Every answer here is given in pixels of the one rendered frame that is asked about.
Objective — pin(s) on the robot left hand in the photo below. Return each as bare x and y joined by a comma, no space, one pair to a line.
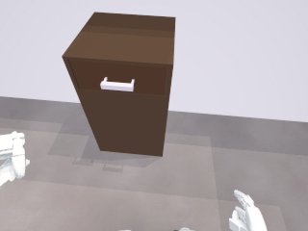
11,149

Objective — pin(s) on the cabinet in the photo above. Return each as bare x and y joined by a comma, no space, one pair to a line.
125,122

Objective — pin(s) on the handle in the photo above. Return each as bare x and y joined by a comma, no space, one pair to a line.
116,85

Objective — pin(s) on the drawer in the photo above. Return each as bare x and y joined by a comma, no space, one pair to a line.
148,79

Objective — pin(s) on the robot right hand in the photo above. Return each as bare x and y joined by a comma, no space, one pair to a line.
251,219

